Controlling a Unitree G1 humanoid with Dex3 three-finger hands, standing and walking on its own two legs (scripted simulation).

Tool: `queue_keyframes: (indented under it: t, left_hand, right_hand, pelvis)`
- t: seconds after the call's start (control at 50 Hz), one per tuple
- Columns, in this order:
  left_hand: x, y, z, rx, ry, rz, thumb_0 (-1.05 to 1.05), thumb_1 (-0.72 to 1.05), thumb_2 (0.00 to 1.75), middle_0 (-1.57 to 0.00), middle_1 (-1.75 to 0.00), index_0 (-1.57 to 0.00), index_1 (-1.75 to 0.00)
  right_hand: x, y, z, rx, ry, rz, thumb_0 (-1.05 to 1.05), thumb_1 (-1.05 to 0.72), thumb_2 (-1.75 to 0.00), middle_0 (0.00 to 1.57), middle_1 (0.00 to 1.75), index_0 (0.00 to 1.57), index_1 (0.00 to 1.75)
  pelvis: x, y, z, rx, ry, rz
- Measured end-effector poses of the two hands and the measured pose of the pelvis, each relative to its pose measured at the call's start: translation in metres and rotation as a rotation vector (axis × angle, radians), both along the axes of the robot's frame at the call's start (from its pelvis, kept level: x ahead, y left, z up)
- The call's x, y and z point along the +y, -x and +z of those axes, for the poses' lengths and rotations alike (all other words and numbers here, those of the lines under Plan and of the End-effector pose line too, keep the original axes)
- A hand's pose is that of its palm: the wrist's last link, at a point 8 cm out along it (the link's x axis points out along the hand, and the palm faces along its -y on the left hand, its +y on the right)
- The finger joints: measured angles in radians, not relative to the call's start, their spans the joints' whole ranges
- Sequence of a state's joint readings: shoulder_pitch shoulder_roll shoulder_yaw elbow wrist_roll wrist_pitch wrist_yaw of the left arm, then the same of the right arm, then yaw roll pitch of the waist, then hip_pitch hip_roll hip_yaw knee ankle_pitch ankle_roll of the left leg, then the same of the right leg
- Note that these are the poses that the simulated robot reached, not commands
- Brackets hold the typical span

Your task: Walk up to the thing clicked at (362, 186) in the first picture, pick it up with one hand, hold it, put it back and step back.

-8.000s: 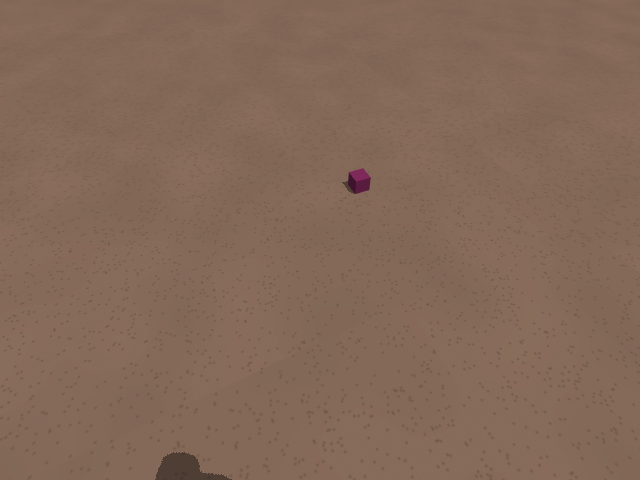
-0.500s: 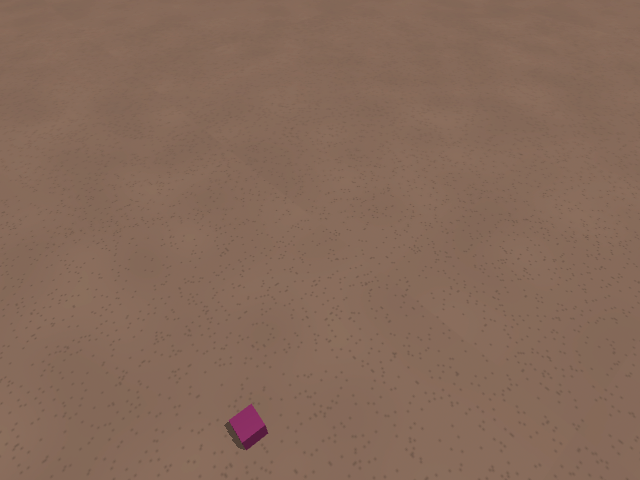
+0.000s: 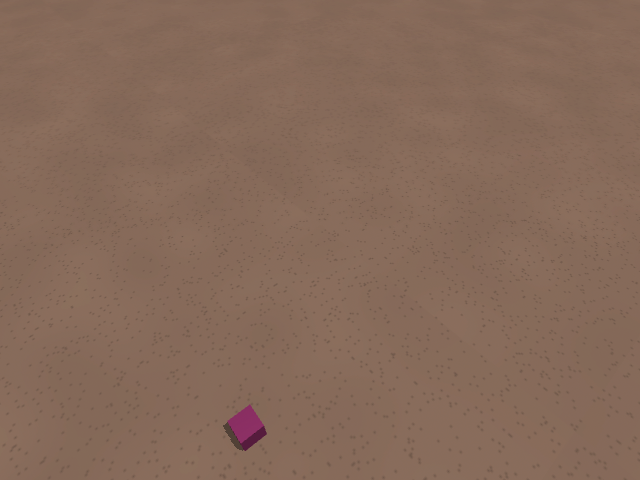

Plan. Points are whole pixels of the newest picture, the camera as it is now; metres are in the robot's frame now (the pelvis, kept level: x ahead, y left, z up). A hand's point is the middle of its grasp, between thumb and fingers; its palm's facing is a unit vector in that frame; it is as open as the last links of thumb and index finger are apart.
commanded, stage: stand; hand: left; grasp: from above
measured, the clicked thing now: (247, 427) +0.43 +0.24 -0.75
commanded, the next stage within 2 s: rise first in 1.00 s
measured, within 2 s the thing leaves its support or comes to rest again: neither
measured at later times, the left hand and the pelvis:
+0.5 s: hand out of the picture +0.07 +0.26 -0.15, palm faces -0.04 -0.93 -0.36, open 7.4 cm; pelvis +0.00 +0.00 +0.00, yaw +0 degrees
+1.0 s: hand out of the picture +0.07 +0.26 -0.15, palm faces -0.03 -0.93 -0.36, open 7.4 cm; pelvis +0.00 +0.00 +0.00, yaw +0 degrees
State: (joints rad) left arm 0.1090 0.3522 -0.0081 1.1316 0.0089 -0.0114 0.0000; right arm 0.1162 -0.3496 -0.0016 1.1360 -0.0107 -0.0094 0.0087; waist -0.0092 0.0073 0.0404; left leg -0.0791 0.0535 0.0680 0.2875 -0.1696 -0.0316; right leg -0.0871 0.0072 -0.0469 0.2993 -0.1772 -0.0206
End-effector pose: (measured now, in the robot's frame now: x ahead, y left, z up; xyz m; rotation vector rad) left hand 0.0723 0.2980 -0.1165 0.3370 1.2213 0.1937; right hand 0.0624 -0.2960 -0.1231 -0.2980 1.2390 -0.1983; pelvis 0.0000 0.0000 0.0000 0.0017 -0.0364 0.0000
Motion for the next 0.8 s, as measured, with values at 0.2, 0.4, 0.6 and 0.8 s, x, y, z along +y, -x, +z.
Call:
queue_keyframes:
  t: [0.2, 0.4, 0.6, 0.8]
  left_hand:
    - [0.0012, 0.0016, 0.0005, 0.003, -0.003, 0.003, 0.01, 0.9, 0.9, -0.21, -0.3, -0.2, -0.3]
    - [0.0014, 0.0039, -0.0001, 0.011, -0.003, 0.003, 0.01, 0.9, 0.9, -0.21, -0.3, -0.2, -0.3]
    - [0.001, 0.0025, -0.0007, 0.006, -0.001, 0.001, 0.01, 0.9, 0.9, -0.21, -0.3, -0.2, -0.3]
    - [0.0017, 0.0006, -0.0005, -0.003, 0.001, -0.001, 0.01, 0.9, 0.9, -0.21, -0.3, -0.2, -0.3]
  right_hand:
    - [0.0014, 0.0012, -0.0008, 0.003, -0.003, 0.004, 0.01, -0.91, -0.9, 0.2, 0.3, 0.21, 0.3]
    - [0.0007, 0.0028, -0.0013, 0.012, -0.001, 0.003, 0.01, -0.91, -0.9, 0.2, 0.3, 0.21, 0.3]
    - [0.0009, 0.0003, 0.0, 0.003, 0.0, 0.001, 0.01, -0.91, -0.9, 0.2, 0.3, 0.21, 0.3]
    - [0.0016, -0.0002, 0.0011, -0.005, 0.003, 0.0, 0.01, -0.91, -0.9, 0.2, 0.3, 0.21, 0.3]
  pelvis:
    - [0.0002, 0.001, 0.0, 0.0, -0.001, 0.001]
    - [0.0005, 0.0006, -0.0001, 0.002, 0.0, 0.002]
    - [0.0008, -0.0001, -0.0001, -0.001, 0.0, 0.001]
    - [0.0021, 0.0003, 0.0, -0.004, 0.001, 0.0]
